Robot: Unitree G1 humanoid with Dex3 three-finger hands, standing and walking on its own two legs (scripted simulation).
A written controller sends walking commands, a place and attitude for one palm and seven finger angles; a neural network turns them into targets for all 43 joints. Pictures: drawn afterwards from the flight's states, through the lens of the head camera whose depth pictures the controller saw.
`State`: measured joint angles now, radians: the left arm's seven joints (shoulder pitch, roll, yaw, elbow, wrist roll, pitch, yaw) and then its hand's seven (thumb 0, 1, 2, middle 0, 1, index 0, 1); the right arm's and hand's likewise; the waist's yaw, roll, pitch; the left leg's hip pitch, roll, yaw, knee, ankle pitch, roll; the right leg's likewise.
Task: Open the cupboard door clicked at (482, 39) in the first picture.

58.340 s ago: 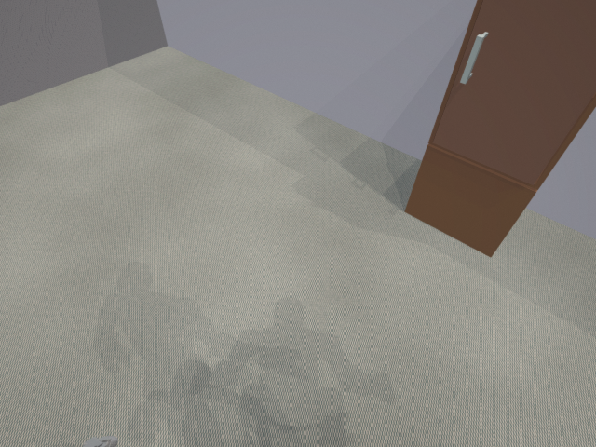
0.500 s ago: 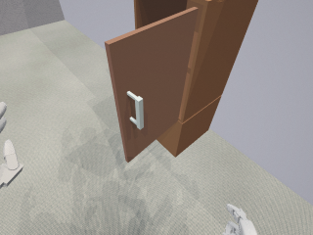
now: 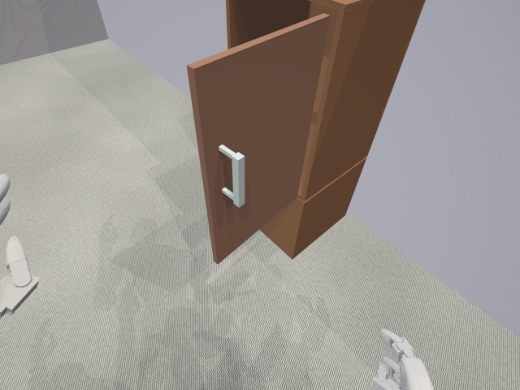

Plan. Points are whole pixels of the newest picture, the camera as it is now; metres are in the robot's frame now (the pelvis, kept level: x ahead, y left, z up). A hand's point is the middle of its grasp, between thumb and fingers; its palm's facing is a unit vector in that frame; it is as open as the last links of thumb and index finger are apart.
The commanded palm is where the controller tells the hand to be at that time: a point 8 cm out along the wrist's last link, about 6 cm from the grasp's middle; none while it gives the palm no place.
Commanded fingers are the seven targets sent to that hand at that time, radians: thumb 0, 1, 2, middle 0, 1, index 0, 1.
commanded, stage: stop stepping back and stand still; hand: left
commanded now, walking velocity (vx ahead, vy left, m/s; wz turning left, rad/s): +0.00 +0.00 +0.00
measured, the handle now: (232, 176) +0.53 +0.09 +0.00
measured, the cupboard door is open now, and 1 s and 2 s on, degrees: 95 95 95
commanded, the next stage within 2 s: let the arm hang, fingers relaxed in 0.20 s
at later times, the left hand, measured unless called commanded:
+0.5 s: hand out of the picture +0.13 +0.24 -0.12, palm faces +0.04 -0.95 -0.32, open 7.4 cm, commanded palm none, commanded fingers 0.00 0.90 0.90 -0.20 -0.30 -0.20 -0.30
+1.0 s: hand out of the picture -0.09 +0.16 -0.17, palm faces +0.08 -0.98 -0.20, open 7.3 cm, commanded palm none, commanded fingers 0.00 0.90 0.90 -0.20 -0.30 -0.20 -0.30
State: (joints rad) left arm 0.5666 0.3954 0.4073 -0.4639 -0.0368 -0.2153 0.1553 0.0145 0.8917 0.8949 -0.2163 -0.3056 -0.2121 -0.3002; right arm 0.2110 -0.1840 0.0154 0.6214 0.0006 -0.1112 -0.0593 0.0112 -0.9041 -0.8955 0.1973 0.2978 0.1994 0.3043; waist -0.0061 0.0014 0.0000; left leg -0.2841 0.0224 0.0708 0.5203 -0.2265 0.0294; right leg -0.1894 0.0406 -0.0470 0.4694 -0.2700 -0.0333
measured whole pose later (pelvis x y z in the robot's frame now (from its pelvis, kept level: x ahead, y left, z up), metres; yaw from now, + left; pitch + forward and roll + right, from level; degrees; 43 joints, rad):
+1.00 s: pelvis -0.01 +0.00 +0.00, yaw +2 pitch -2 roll +0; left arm 0.38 0.13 0.00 1.18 0.01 0.01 0.04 0.01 0.92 0.90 -0.20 -0.30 -0.20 -0.30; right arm 0.32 -0.10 0.00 1.15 -0.02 0.02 -0.03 0.00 -0.91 -0.90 0.20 0.30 0.20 0.30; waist 0.00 0.03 0.04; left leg -0.25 -0.01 0.04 0.44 -0.16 0.03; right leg -0.17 0.01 -0.08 0.45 -0.25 -0.04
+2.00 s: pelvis +0.03 -0.03 +0.01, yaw +3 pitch -2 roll +1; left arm 0.32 0.10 0.00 1.15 0.00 -0.01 0.04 0.00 0.91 0.90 -0.20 -0.30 -0.20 -0.30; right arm 0.27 -0.12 0.00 1.16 -0.02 0.01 -0.05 0.01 -0.91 -0.90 0.19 0.30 0.20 0.30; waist 0.00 0.00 0.04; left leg -0.19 0.01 0.02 0.42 -0.20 -0.01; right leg -0.09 0.04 -0.09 0.40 -0.29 -0.07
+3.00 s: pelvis +0.03 -0.03 +0.01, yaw +2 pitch -2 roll +0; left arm 0.30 0.14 0.01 1.14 0.00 -0.02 0.04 0.00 0.91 0.90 -0.20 -0.30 -0.20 -0.30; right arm 0.26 -0.15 0.00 1.16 -0.01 0.00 -0.04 0.00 -0.91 -0.90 0.20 0.30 0.20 0.30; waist 0.00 0.00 0.05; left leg -0.16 0.02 0.03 0.40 -0.21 -0.02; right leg -0.05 0.05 -0.09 0.37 -0.28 -0.07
